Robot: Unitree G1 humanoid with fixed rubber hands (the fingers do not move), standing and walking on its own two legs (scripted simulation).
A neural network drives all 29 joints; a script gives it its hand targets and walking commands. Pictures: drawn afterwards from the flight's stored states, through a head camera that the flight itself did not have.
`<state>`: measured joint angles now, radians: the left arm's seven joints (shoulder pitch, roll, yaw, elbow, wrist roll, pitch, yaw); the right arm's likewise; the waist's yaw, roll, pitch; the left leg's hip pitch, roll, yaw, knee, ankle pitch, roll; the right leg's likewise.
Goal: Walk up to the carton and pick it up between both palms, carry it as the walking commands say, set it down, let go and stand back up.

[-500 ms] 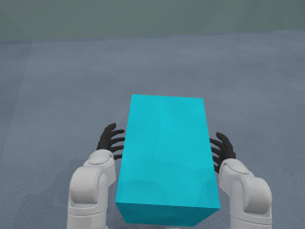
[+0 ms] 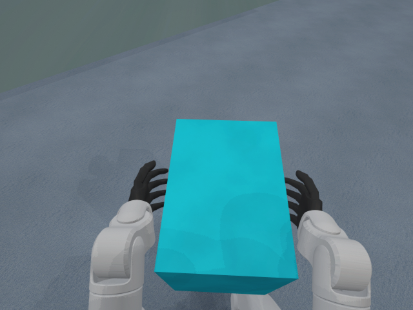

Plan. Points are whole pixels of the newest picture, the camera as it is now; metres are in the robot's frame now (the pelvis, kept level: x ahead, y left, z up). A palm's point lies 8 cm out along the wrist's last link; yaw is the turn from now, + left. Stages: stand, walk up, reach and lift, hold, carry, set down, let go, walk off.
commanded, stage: carry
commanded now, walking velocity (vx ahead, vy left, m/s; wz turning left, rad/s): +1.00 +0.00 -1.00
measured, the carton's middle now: (222, 210) +0.30 -0.02 +0.03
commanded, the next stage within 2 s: none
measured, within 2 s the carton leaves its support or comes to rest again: neither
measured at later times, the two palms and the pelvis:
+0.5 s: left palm (278, 71) +0.72 -0.20 +0.12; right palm (376, 110) +0.58 -0.44 +0.09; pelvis +0.43 -0.18 +0.02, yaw -30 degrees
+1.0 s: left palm (366, 43) +1.00 -0.60 +0.09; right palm out of the picture +0.79 -0.79 +0.10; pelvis +0.71 -0.50 +0.01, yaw -47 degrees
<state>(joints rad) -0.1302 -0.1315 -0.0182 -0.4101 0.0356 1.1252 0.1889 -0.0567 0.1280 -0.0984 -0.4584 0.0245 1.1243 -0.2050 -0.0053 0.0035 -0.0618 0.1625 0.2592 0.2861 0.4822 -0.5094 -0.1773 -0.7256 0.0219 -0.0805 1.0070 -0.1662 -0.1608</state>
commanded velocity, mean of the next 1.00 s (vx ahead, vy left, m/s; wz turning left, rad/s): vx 0.46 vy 0.00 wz -0.46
